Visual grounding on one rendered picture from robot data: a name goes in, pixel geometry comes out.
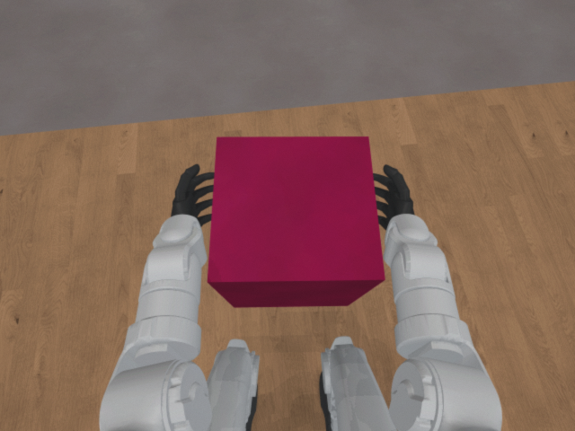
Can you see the robot thigh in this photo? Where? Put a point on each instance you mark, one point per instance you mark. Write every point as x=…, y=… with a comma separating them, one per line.
x=348, y=378
x=231, y=383

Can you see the left robot hand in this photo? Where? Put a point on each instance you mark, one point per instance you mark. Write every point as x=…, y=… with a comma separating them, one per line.
x=186, y=197

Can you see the robot left thigh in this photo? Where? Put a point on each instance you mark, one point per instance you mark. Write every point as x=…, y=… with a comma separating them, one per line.
x=231, y=383

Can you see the carton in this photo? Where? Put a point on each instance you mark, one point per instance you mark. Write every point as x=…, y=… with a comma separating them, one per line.
x=294, y=221

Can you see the right robot hand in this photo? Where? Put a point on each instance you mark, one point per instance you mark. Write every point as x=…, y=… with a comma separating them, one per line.
x=397, y=197

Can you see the robot left upper arm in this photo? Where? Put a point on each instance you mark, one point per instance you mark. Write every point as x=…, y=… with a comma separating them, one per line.
x=168, y=396

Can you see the robot left forearm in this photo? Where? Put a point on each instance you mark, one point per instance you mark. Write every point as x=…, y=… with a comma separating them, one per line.
x=166, y=326

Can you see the robot right thigh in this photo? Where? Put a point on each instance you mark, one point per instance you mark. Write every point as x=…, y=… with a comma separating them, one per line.
x=348, y=378

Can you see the robot right upper arm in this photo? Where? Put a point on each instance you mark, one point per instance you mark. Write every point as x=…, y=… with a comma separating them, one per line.
x=433, y=395

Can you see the robot right forearm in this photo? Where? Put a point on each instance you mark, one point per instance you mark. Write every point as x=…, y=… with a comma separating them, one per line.
x=428, y=320

